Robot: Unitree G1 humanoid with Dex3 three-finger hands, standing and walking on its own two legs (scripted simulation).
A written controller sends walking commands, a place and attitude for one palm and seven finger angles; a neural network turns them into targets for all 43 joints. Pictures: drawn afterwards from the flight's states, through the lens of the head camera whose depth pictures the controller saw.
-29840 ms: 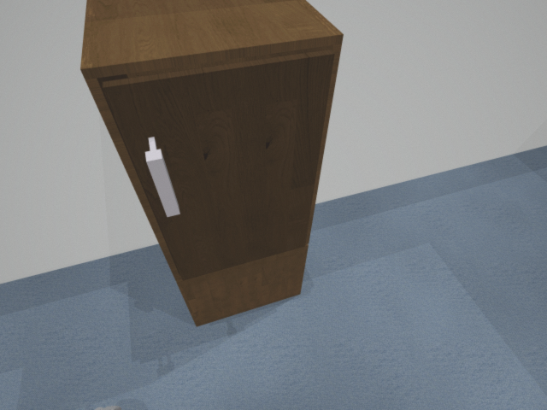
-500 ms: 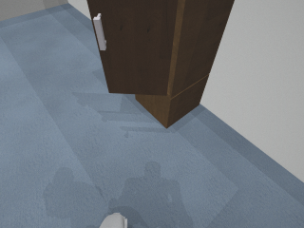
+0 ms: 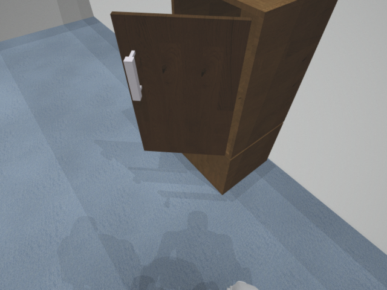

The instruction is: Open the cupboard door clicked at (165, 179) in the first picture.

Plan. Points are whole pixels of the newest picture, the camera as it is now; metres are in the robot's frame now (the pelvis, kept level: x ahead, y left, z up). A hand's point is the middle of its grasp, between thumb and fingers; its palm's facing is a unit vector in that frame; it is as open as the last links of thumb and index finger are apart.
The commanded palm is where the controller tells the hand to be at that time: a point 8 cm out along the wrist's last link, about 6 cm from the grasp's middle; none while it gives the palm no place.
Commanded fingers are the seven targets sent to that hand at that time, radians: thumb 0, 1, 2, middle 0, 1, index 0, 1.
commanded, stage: take the last steps up to it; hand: left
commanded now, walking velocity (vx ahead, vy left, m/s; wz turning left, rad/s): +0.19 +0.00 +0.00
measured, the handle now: (135, 76) +0.69 +0.24 +0.04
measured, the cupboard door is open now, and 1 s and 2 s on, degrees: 47 47 47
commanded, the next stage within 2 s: come to a stop and stand still in 0.08 s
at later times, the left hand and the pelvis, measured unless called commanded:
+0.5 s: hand (131, 286) +0.16 +0.17 -0.19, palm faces +0.08 -0.98 -0.19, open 7.3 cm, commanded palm none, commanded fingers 0.00 0.90 0.90 -0.20 -0.30 -0.20 -0.30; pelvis +0.14 -0.01 -0.01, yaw +1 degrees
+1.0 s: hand (141, 280) +0.17 +0.14 -0.18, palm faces +0.04 -0.97 -0.24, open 7.4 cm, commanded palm none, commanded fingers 0.00 0.90 0.90 -0.20 -0.30 -0.20 -0.30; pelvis +0.09 -0.05 -0.02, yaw +2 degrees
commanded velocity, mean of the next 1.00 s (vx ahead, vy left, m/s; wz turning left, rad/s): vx -0.09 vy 0.01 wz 0.00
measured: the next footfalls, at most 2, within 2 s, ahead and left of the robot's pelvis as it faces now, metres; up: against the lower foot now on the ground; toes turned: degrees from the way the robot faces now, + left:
right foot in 0.12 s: +0.14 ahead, -0.13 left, +0.00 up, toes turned -8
left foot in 0.46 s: +0.22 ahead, +0.09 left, +0.00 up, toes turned +5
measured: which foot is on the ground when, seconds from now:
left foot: down 0.00-0.12, up 0.14-0.44, down 0.46-0.82, up 0.84-1.00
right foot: up 0.00-0.10, down 0.12-0.48, up 0.50-0.80, down 0.82-1.00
